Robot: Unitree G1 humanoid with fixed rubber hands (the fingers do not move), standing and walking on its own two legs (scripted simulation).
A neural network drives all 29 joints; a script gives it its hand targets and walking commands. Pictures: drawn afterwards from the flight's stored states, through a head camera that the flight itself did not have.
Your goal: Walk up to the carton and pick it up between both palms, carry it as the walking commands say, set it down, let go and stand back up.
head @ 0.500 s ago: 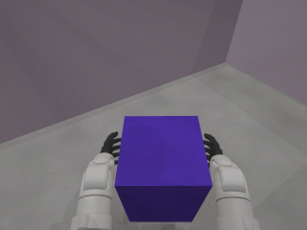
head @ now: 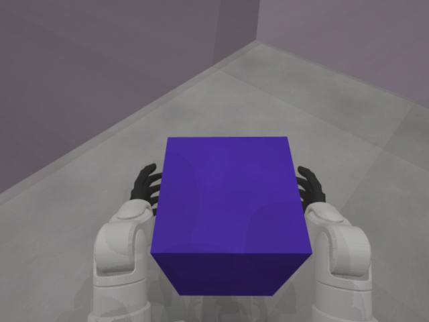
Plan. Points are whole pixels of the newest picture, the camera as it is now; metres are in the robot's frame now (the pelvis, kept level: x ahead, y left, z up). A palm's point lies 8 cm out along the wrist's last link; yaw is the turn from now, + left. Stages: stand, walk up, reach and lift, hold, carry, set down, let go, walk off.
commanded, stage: carry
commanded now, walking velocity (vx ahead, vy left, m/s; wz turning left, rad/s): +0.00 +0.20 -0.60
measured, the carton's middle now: (226, 226) +0.28 +0.00 +0.02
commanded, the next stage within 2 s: none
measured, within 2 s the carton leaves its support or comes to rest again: neither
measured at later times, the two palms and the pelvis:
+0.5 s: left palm (99, 214) +0.27 +0.21 +0.09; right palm (275, 254) +0.20 -0.07 +0.10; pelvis -0.03 +0.13 +0.01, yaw -17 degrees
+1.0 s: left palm (95, 206) +0.29 +0.22 +0.09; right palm (241, 314) +0.13 -0.02 +0.09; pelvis -0.02 +0.25 +0.00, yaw -33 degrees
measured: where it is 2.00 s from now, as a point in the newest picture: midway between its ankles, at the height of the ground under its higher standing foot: outside the picture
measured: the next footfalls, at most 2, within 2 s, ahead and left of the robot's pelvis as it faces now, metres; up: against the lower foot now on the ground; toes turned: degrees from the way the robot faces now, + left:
left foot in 0.32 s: +0.04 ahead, +0.23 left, +0.00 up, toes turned -5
right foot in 0.62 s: -0.04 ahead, +0.06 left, +0.00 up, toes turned -30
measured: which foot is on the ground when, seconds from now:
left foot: up 0.00-0.30, down 0.32-0.62, up 0.64-0.96, down 0.98-1.00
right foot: down 0.00-0.32, up 0.34-0.60, down 0.62-0.98, up 1.00-1.00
